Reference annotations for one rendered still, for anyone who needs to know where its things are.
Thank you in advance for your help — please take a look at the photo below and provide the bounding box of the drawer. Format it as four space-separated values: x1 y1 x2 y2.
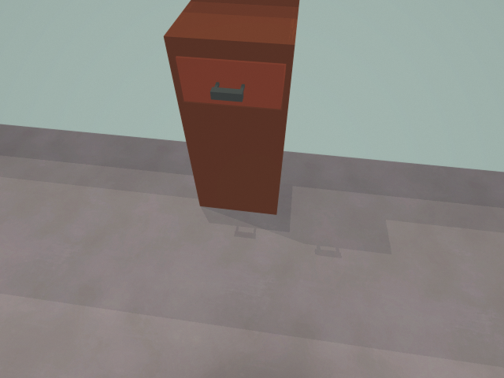
176 56 286 109

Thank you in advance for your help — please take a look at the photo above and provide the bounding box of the handle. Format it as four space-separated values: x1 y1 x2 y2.
210 82 245 102

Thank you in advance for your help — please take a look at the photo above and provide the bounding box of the cabinet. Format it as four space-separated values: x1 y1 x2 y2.
164 0 299 215

